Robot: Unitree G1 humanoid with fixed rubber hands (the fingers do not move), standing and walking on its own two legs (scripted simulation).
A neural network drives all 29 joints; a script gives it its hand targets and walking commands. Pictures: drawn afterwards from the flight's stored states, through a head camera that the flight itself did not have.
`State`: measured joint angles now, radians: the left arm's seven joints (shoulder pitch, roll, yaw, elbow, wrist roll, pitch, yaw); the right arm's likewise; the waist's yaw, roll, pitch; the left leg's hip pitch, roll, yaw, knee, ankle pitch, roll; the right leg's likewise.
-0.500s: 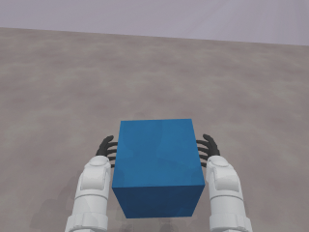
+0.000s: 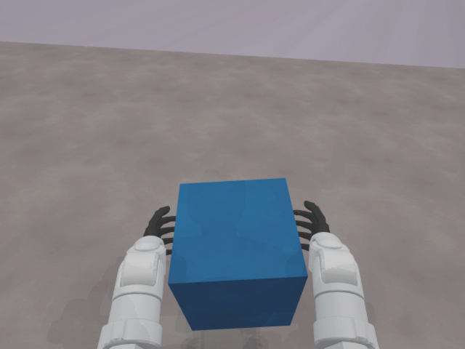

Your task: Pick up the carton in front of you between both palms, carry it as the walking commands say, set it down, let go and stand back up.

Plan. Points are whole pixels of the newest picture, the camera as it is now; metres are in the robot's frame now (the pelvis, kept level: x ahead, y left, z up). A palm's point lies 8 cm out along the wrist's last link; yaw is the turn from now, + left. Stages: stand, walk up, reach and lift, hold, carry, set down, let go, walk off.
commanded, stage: set down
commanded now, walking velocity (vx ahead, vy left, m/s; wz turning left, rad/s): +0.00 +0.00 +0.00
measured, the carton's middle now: (237, 257) +0.32 -0.01 -0.04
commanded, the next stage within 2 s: none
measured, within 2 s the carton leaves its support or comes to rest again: neither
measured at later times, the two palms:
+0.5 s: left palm (164, 258) +0.34 +0.15 -0.09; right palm (296, 252) +0.35 -0.14 -0.07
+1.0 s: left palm (171, 272) +0.40 +0.16 -0.25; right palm (279, 267) +0.40 -0.13 -0.23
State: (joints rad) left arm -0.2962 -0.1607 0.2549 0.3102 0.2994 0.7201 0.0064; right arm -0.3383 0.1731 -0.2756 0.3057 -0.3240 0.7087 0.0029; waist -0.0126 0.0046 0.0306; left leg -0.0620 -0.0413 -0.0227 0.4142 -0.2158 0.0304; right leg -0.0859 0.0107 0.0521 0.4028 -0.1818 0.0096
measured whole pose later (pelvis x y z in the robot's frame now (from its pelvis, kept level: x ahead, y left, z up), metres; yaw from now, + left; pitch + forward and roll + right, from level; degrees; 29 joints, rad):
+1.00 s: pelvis -0.04 +0.00 -0.16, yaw +0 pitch +41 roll -2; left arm -0.83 -0.06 0.47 0.60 0.30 0.31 0.00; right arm -0.84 0.16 -0.53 0.55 -0.32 0.26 -0.04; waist -0.02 0.00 -0.15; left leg -1.58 -0.10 -0.07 1.32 -0.44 0.01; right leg -1.58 0.08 0.08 1.28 -0.41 0.05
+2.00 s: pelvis -0.08 -0.01 -0.38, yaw -1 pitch +40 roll -3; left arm -1.45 0.31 0.18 0.95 -0.01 0.28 0.06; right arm -1.35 -0.08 -0.39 0.77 -0.03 0.24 -0.19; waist 0.01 -0.03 0.28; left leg -2.22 -0.13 -0.04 2.14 -0.62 -0.02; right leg -2.22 0.15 0.05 2.09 -0.57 0.09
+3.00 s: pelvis -0.08 -0.01 -0.41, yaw +0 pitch +32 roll -2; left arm -1.52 0.30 0.37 1.04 0.17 0.19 -0.08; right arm -1.48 -0.18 -0.48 0.99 -0.11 0.18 -0.03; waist 0.02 -0.03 0.46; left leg -2.18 -0.08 -0.01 2.26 -0.64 0.01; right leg -2.18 0.12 0.02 2.22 -0.60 0.07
